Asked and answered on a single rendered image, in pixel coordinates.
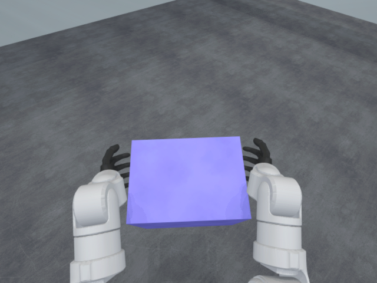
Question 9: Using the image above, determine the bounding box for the left robot hand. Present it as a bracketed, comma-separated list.
[100, 144, 130, 188]

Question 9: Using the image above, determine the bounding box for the right robot hand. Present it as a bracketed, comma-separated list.
[243, 138, 272, 181]

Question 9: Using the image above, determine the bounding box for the right robot forearm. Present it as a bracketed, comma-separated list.
[246, 163, 310, 283]

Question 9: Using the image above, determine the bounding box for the carton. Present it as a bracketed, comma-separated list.
[126, 136, 252, 229]

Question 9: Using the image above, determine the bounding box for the left robot forearm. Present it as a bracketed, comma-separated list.
[70, 170, 127, 283]

